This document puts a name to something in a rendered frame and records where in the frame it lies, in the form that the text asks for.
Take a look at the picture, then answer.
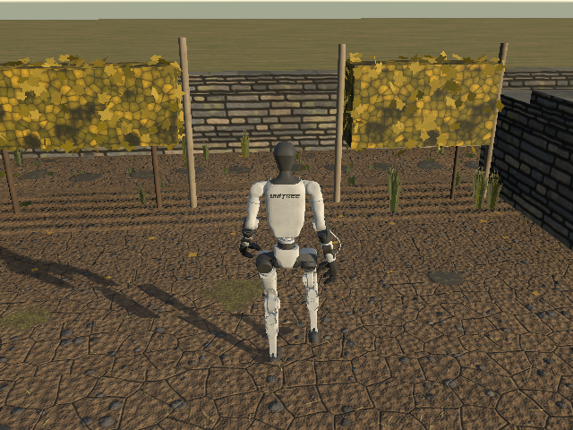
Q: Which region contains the humanoid robot torso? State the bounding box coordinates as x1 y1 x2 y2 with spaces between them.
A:
265 176 306 269

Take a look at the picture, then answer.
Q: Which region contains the robot left hand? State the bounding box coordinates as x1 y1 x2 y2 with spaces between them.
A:
239 243 261 258

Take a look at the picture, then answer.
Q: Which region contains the right robot thigh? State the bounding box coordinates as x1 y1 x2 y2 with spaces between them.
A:
298 248 317 288

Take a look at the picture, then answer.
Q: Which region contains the right robot upper arm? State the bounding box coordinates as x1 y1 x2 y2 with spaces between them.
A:
304 180 326 231

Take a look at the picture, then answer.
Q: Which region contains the left robot upper arm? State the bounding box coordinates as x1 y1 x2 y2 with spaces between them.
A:
244 181 267 230

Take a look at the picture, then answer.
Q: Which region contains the robot right hand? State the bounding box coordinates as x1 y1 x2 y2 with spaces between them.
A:
317 260 338 285

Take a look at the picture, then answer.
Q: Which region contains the left robot forearm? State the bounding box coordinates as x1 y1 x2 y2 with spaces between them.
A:
241 217 254 246

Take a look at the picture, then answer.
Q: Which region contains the right robot forearm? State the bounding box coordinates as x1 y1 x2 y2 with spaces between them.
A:
317 218 336 262

